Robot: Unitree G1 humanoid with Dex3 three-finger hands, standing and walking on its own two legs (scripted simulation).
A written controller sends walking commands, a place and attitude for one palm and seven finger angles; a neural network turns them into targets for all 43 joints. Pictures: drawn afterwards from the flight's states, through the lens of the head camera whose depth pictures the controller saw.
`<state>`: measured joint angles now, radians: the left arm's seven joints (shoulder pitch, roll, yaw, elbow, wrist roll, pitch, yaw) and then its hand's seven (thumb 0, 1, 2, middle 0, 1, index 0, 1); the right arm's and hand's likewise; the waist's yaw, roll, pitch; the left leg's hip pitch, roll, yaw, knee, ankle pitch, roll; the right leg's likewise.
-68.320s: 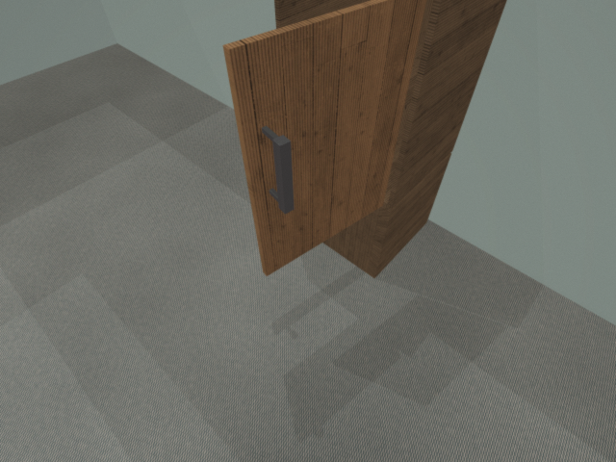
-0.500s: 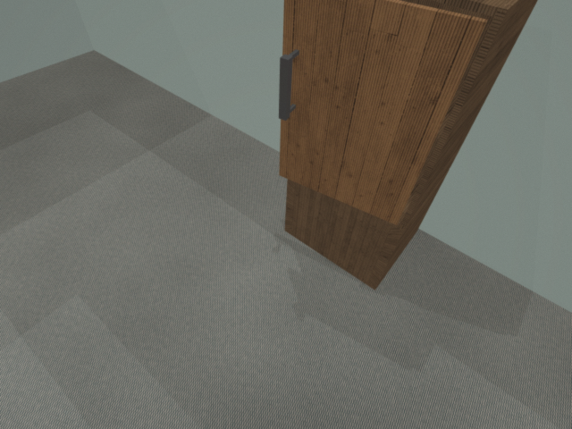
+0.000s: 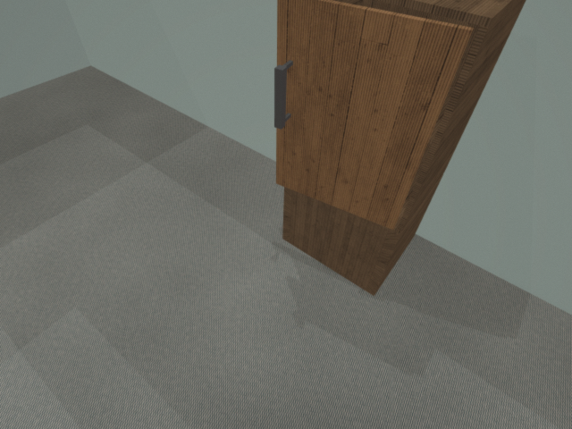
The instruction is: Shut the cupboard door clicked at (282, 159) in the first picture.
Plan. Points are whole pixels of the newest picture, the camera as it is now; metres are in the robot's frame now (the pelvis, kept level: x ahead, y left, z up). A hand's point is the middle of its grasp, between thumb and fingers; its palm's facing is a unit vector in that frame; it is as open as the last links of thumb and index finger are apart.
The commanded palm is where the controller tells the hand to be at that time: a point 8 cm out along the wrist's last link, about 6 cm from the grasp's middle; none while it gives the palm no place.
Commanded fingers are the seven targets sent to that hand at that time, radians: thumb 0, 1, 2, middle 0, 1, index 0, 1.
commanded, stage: look to check the result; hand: left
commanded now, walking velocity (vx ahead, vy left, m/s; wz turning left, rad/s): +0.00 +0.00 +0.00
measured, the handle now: (284, 95) +0.91 +0.05 +0.01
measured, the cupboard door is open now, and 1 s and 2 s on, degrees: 9 9 9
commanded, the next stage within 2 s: walk to a spot facing it in 0.60 s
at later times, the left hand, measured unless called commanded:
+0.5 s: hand out of the picture +0.02 +0.19 -0.17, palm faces -0.01 -0.97 -0.25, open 7.4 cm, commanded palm none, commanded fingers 0.00 0.90 0.90 -0.20 -0.30 -0.20 -0.30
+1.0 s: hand out of the picture +0.04 +0.19 -0.18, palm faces +0.12 -0.96 -0.25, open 7.4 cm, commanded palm none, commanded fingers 0.00 0.90 0.90 -0.20 -0.30 -0.20 -0.30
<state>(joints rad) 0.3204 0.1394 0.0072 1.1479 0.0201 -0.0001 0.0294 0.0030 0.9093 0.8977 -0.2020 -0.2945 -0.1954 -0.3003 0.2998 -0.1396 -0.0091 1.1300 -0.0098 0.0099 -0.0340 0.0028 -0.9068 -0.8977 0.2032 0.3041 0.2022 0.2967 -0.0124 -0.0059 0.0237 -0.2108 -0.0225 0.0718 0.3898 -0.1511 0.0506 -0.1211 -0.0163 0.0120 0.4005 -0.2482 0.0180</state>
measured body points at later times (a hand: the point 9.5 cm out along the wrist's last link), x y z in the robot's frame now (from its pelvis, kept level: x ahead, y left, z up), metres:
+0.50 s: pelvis +0.01 -0.01 +0.00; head +0.01 -0.01 +0.45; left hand +0.02 +0.24 -0.15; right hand +0.03 -0.27 -0.15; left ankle +0.04 +0.09 -0.74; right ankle -0.02 -0.13 -0.74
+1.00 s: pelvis +0.01 -0.02 -0.01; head +0.04 -0.01 +0.44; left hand +0.04 +0.24 -0.16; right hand +0.06 -0.27 -0.16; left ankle +0.03 +0.08 -0.73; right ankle -0.02 -0.13 -0.74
